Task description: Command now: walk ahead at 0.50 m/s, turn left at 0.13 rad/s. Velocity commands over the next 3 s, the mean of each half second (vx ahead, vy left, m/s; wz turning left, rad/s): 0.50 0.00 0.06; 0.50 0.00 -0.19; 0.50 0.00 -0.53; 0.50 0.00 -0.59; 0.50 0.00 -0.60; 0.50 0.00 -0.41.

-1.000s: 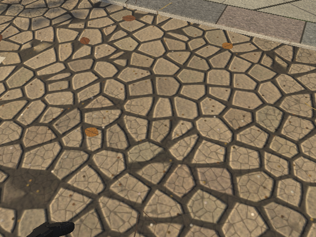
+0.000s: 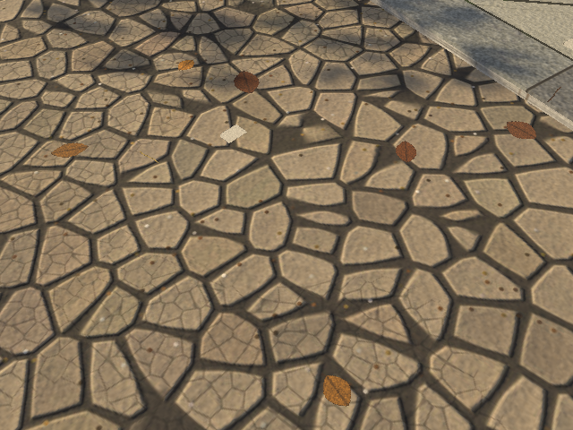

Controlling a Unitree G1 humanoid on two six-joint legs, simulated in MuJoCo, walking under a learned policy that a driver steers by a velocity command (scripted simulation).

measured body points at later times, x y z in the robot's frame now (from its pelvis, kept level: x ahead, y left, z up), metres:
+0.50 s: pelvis +0.28 +0.05 +0.00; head +0.31 +0.06 +0.45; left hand +0.28 +0.33 -0.13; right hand +0.50 -0.19 -0.07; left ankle +0.36 +0.14 -0.73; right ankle +0.11 -0.10 -0.66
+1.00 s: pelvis +0.55 +0.00 -0.01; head +0.59 -0.01 +0.44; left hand +0.79 +0.22 -0.09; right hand +0.55 -0.29 -0.14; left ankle +0.37 +0.14 -0.70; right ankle +0.66 -0.10 -0.73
